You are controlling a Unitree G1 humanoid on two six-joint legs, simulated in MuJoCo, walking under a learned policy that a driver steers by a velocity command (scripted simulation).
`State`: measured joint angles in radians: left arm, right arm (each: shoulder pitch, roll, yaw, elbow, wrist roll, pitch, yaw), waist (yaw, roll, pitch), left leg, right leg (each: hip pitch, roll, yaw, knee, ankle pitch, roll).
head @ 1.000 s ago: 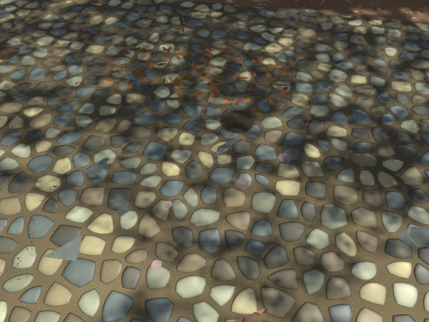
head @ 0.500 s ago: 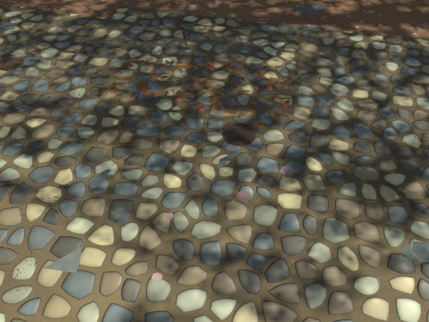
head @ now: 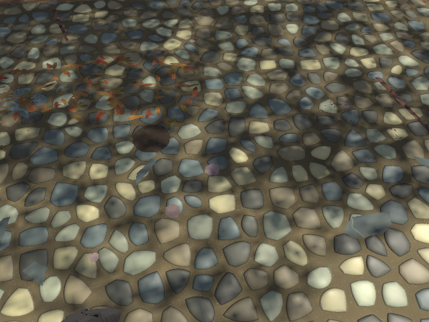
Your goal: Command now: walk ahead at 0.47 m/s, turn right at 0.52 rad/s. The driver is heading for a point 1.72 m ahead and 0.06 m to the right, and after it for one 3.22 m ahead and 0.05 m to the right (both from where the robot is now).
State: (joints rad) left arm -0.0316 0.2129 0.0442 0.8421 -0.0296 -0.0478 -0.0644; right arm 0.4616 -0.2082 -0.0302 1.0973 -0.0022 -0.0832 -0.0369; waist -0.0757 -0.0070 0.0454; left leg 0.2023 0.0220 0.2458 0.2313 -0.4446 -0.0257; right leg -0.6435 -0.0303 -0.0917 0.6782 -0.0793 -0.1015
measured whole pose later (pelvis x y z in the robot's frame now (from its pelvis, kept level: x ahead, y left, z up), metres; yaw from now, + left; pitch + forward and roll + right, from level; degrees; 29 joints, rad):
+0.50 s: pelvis +0.30 -0.03 +0.02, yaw -10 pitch +2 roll -1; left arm 0.35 0.25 0.06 0.92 -0.01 -0.08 0.00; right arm 0.04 -0.25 -0.04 0.82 0.01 -0.11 0.02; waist 0.08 0.05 0.01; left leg -0.61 0.08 -0.02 0.53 0.08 0.01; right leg 0.00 0.11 0.07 0.28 -0.32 -0.09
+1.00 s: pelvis +0.59 -0.05 +0.02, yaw -11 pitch +2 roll +2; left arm 0.06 0.25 0.04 0.81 -0.01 -0.08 -0.01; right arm 0.36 -0.26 -0.05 0.94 0.02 -0.09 0.01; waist -0.08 -0.04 0.01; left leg 0.00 -0.06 0.04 0.21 -0.25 0.03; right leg -0.63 -0.09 0.03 0.58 0.05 -0.01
